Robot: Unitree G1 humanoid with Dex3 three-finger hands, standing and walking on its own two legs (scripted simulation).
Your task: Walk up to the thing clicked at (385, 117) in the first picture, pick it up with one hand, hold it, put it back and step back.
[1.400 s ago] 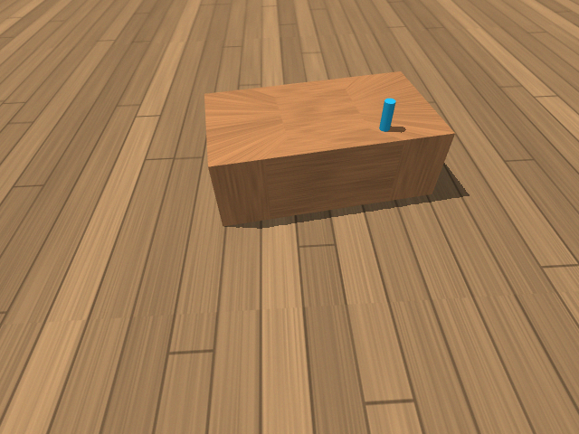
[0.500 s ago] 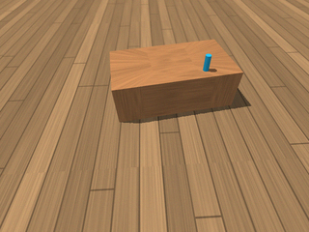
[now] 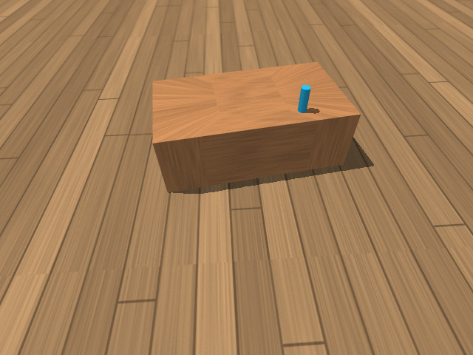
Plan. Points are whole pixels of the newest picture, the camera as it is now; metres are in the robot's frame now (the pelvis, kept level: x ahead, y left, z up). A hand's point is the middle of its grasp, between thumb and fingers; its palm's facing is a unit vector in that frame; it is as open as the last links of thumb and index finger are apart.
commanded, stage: walk up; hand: right
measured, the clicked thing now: (303, 99) +1.33 -0.34 -0.34
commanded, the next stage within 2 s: none
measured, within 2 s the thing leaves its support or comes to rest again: neither
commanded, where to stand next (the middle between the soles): +0.90 -0.20 m, yaw +9 degrees
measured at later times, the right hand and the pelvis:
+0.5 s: hand (400, 270) +0.32 -0.33 -0.12, palm faces -0.14 +0.88 -0.46, open 7.4 cm; pelvis +0.20 -0.05 -0.02, yaw +4 degrees
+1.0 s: hand (408, 211) +0.50 -0.44 -0.17, palm faces -0.13 +0.92 -0.37, open 7.4 cm; pelvis +0.42 -0.16 -0.01, yaw +6 degrees
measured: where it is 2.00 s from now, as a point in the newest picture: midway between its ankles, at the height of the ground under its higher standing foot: (290, 233)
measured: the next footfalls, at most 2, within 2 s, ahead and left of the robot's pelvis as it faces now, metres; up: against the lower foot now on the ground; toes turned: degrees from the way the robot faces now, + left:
right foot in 0.02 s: +0.13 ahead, -0.16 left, +0.00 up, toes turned -2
left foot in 0.44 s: +0.31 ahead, +0.07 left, +0.00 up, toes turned +9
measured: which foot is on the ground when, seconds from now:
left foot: down 0.00-0.04, up 0.06-0.42, down 0.44-0.88, up 0.90-1.00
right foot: up 0.00-0.00, down 0.02-0.48, up 0.50-0.84, down 0.86-1.00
